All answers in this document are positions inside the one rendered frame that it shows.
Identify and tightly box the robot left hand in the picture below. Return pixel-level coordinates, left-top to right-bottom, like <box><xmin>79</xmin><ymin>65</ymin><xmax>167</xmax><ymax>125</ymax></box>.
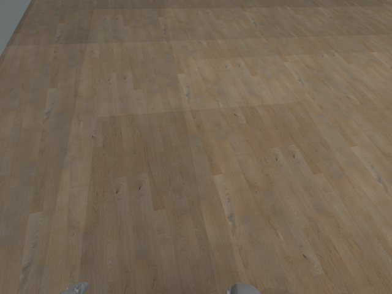
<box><xmin>60</xmin><ymin>282</ymin><xmax>89</xmax><ymax>294</ymax></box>

